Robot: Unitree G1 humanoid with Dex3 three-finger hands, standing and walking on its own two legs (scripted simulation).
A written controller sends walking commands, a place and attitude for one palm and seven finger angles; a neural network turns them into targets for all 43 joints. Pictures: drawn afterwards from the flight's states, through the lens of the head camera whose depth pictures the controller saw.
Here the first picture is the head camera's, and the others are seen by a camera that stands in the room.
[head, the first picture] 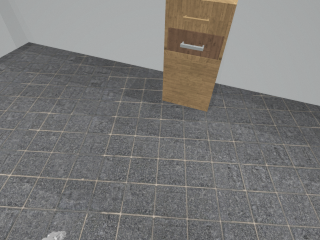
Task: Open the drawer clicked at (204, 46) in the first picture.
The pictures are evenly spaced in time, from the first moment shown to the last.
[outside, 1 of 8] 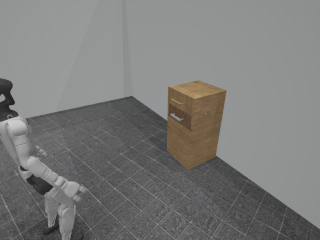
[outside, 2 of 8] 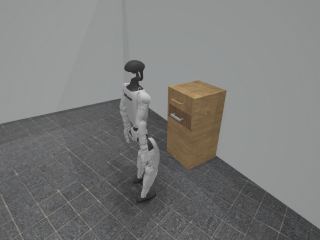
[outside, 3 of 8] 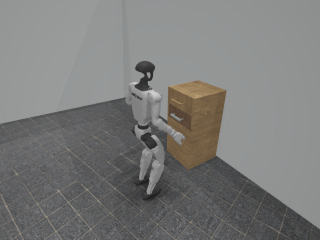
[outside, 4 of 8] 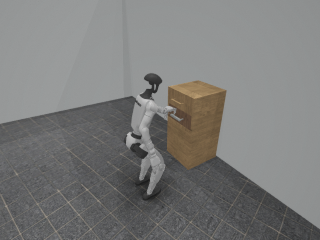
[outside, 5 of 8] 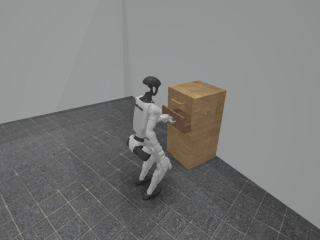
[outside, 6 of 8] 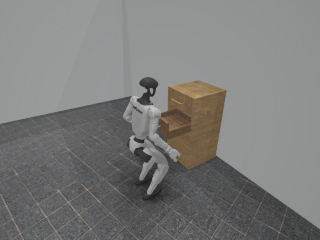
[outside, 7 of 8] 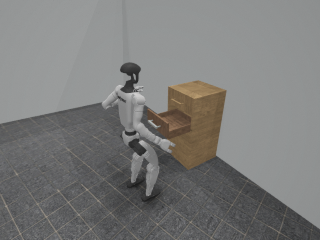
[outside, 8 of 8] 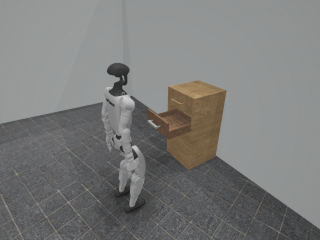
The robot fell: no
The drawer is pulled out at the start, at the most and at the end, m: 0.00 0.30 0.29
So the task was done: yes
